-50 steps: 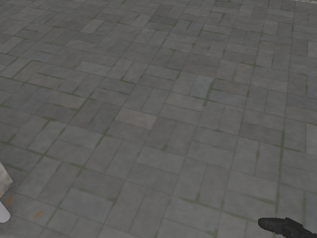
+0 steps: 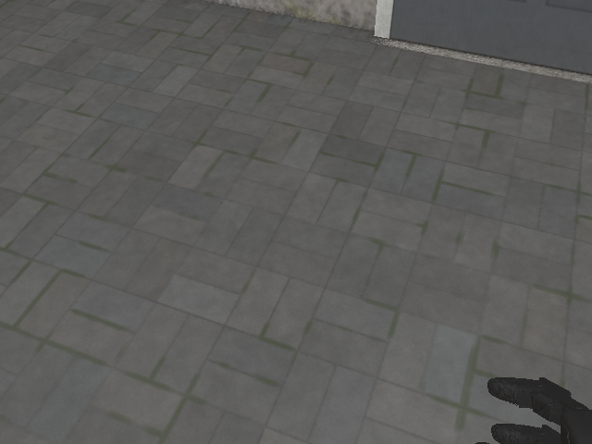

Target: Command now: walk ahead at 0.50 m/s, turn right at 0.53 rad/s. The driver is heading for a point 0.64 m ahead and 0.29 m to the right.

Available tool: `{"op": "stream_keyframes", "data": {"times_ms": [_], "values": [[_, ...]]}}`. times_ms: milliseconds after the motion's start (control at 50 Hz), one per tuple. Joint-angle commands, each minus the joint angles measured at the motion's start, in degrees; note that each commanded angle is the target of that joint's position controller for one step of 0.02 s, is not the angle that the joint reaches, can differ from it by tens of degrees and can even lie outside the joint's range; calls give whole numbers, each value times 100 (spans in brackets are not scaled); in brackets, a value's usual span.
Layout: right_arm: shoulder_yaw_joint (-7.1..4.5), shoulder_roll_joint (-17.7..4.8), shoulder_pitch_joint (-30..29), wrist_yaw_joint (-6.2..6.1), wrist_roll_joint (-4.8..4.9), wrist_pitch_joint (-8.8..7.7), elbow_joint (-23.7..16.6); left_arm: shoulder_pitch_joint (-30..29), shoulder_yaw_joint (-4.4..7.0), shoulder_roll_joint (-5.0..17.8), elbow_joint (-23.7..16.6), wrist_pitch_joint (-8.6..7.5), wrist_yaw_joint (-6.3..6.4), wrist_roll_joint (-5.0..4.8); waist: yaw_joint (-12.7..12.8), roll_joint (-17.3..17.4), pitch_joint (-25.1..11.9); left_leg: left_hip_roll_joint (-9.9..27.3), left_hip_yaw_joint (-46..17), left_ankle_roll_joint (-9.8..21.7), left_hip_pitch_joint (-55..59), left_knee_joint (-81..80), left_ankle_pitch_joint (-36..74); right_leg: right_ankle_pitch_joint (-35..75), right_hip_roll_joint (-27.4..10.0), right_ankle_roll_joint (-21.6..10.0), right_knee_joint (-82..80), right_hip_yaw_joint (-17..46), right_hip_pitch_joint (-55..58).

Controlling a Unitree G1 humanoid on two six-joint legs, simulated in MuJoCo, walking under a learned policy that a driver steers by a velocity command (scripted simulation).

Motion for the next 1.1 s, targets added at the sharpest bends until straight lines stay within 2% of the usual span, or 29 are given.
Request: {"op": "stream_keyframes", "data": {"times_ms": [20,60,140,200,240,280,300,320,340,360,380,400,440,480,520,600,680,740,800,820,840,860,880,900,920,940,960,1000,1100], "values": [[-198,-596,71,-121,-101,11,-377,-569,105,677,-781,-313,156,-32,-536,144,-171,343,-101,-90,-879,-802,505,-249,-1559,-955,-1907,2687,497],[-151,-412,-357,-167,-130,23,-498,-234,113,684,-718,-276,243,-69,-328,69,-103,285,64,-260,-1080,-1619,887,679,-1462,-870,-1775,2267,660],[-114,-171,-1130,-119,-30,5,-655,-49,121,701,-667,-160,236,-120,34,-506,68,-105,302,-466,-465,-3679,1792,570,-1154,-599,-1618,1892,464],[-194,-276,-1191,-41,42,21,-661,-11,208,772,-631,-80,248,-177,133,-721,10,-270,345,-585,73,-4224,1915,615,-1231,-565,-1328,2046,507],[-275,-414,-1133,-5,10,-73,-675,21,206,670,-600,34,255,-166,75,-821,-14,-343,236,-453,133,-4685,1534,605,-1277,-481,-1008,2427,1037],[-416,-762,-631,8,79,-177,-512,-358,301,853,-727,59,294,-184,-264,-1058,-162,-360,131,-167,603,-5116,1345,1490,-1332,-328,-514,2599,1461],[-523,-958,-33,3,41,-199,-380,-622,297,853,-865,22,270,-187,-590,-1042,-495,-343,251,16,1410,-5407,1501,2288,-1106,-178,168,2381,1413],[-594,-1169,839,-41,-83,-196,-286,-840,201,573,-1029,-37,225,-96,-992,-738,-1357,436,-280,376,3096,-4990,1458,1848,-903,35,1486,2043,586],[-671,-1481,1695,-120,-216,-137,-163,76,39,30,-1007,-79,193,-70,-767,740,-2298,1869,-2605,1140,5407,-4953,972,-1190,-123,428,3372,1389,-1240],[-642,-1391,1912,-78,-192,-107,38,477,14,346,-1030,-130,220,-299,-682,1983,-2353,2494,-4706,1673,5656,-5803,-647,-2155,-251,544,4689,1281,-2510],[-524,-792,1621,-123,-137,-18,-77,34,125,790,-936,-97,244,-298,-868,1121,-1485,2238,-3915,1433,4954,-5890,-1272,-1522,-643,639,5227,1243,-2950],[-438,-562,1381,-164,-77,59,-83,-578,139,913,-1065,-78,235,-168,-907,439,-844,1949,-2778,1131,4041,-5902,-879,-945,-867,654,5180,947,-2857],[-370,-527,1084,-144,-137,50,21,-1200,207,898,-1278,-53,200,-32,-698,199,-177,1370,-1464,890,2744,-6167,486,-394,-1193,646,4628,879,-2483],[-358,-496,1121,-112,-129,-2,213,-1082,168,682,-1274,3,155,-128,-556,417,-147,1182,-842,862,2429,-6381,1010,-326,-1332,640,4364,749,-2272],[-397,-549,1360,-112,-82,-29,486,-1239,108,480,-1334,38,112,-106,-554,256,-68,1263,-449,961,2366,-6523,1558,-333,-1401,675,4037,653,-2448],[-464,-847,1399,-149,-102,26,721,-1740,95,532,-1455,51,59,-141,-591,188,-36,1305,232,897,2591,-6540,2262,583,-1475,722,2933,642,-2664],[-450,-1080,1531,-172,-6,107,881,-2506,3,391,-1623,21,-78,-129,-860,146,128,1264,824,723,2734,-6546,2177,1449,-1360,615,1580,183,-2261],[-462,-1223,1791,-153,72,195,1034,-2892,19,449,-1826,48,-175,-175,-964,220,302,1417,1030,613,3212,-6431,2365,1070,-1252,453,976,-51,-2124],[-521,-1513,1748,-189,154,327,1061,-2475,177,727,-1873,85,-203,-102,-563,606,2,1467,1418,471,3532,-5410,5042,96,-768,101,744,-480,-1193],[-535,-1572,1656,-217,169,374,1035,-1769,298,910,-1699,99,-199,-97,-140,580,-353,1355,1603,380,3434,-4468,5726,170,-501,-81,441,-645,-314],[-492,-1478,1650,-247,148,384,969,-704,478,1213,-1400,116,-128,-113,363,328,-872,1123,1721,200,2590,-3092,5279,589,-376,-314,110,-462,1346],[-310,-908,1776,-218,-141,338,690,-184,600,1813,-1271,132,-22,-134,253,-1034,-1254,521,1716,-75,331,-948,1264,651,-1741,-890,-51,1810,3238],[-171,-722,1875,-120,-107,99,419,-247,549,1981,-1440,7,-51,-121,-30,-1765,-2295,-415,400,-160,-1191,503,-1674,-384,-2814,-1907,-1206,5028,4269],[-304,-1155,1284,-32,95,-55,314,-242,418,1468,-1377,-65,-63,-56,229,-1049,-1963,-33,-142,-47,-1819,713,-1169,-475,-2632,-1544,-1367,4447,4068],[-274,-1116,1102,-29,160,-114,267,-559,323,1215,-1356,-107,-31,-27,60,-873,-1249,196,2,-1,-1796,364,-688,554,-2447,-1277,-1265,3420,3228],[-263,-1049,1127,-94,49,-90,370,-1044,257,1064,-1418,-123,-23,-35,-264,-203,-860,456,56,-65,-1351,-95,-336,1788,-2206,-1031,-1179,2631,2265],[-318,-1101,1203,-148,-48,-9,433,-1378,187,883,-1466,-140,-22,-13,-474,-178,-663,615,97,-148,-902,-520,-206,2769,-1979,-865,-1163,2047,1571],[-320,-1008,1326,-166,-90,175,467,-1544,162,874,-1409,-175,-11,48,-694,-257,-596,606,199,-295,-411,-800,-90,3751,-1840,-825,-1269,1669,834],[-167,-604,816,-183,-149,289,369,-1339,160,980,-1023,-121,167,-10,-593,-495,-591,307,411,-465,-126,-2530,1219,4409,-1407,-547,-1225,731,455]]}}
